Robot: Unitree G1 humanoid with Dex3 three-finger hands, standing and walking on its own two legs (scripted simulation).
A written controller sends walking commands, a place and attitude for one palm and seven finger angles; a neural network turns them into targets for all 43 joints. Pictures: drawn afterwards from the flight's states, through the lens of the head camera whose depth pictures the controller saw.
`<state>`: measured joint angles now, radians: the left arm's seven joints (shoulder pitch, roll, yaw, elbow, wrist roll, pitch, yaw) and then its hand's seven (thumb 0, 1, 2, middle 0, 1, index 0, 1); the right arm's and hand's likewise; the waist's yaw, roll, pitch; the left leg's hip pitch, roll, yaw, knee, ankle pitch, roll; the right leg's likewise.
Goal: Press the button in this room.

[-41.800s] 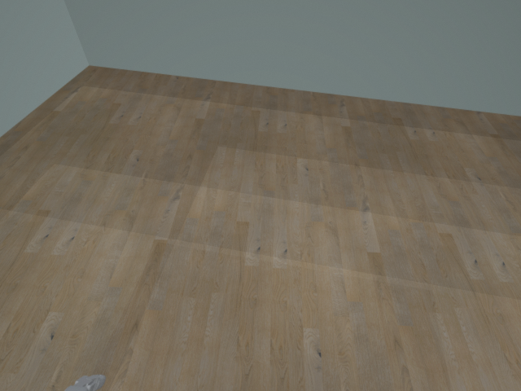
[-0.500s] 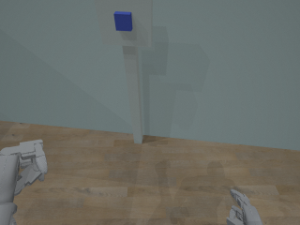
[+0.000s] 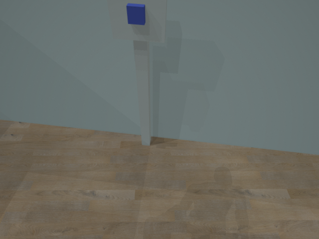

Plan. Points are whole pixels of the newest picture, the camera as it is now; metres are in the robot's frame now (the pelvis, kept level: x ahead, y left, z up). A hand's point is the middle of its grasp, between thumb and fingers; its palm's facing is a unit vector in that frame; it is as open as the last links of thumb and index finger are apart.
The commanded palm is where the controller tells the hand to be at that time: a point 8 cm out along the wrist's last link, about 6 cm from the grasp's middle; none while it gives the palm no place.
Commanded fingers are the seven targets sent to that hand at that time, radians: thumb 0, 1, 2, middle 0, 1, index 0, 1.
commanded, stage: let the arm hang, fingers relaxed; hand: left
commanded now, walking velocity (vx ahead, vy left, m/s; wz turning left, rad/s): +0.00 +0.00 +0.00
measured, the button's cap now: (136, 13) +0.81 +0.15 +0.18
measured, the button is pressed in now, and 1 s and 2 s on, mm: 0 0 0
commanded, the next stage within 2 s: stand and wait in 0.56 s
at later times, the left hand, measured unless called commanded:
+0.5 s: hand out of the picture +0.11 +0.23 -0.15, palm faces -0.02 -0.95 -0.30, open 7.3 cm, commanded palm none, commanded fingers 0.00 0.90 0.90 -0.20 -0.30 -0.20 -0.30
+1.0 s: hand out of the picture +0.13 +0.23 -0.14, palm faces -0.02 -0.94 -0.35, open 7.4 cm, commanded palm none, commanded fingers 0.00 0.90 0.90 -0.20 -0.30 -0.20 -0.30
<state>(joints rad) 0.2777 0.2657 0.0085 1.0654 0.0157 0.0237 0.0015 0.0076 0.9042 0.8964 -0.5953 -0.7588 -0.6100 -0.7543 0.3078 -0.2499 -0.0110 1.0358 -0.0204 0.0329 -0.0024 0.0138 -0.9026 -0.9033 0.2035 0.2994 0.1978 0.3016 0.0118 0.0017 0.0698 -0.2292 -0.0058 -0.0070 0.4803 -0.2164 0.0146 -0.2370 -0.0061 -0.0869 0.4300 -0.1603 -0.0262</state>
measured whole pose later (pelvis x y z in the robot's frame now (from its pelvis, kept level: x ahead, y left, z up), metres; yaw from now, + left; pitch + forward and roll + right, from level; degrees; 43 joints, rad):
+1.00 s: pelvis +0.05 -0.01 +0.01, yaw -1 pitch -1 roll +0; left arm 0.10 0.31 0.01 1.15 0.01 -0.02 0.01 0.00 0.90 0.90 -0.20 -0.29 -0.20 -0.30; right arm 0.11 -0.33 -0.01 1.12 -0.01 0.00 -0.01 0.01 -0.90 -0.90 0.20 0.30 0.20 0.30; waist 0.00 0.03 0.05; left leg -0.07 0.01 0.00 0.30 -0.21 -0.01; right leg -0.11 0.01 -0.07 0.31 -0.18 -0.03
